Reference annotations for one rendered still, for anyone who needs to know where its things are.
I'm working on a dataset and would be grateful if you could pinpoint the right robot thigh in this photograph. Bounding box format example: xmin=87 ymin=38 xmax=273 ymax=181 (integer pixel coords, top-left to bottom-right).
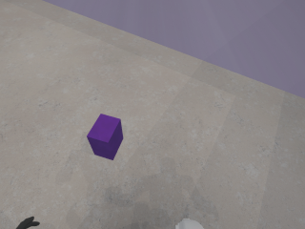
xmin=175 ymin=219 xmax=204 ymax=229

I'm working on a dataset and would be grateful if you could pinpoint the left robot hand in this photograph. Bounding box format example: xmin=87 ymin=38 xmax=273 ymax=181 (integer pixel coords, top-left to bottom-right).
xmin=16 ymin=217 xmax=40 ymax=229

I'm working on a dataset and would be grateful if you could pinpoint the carton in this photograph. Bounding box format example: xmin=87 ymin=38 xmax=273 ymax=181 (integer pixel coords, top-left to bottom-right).
xmin=87 ymin=114 xmax=124 ymax=160

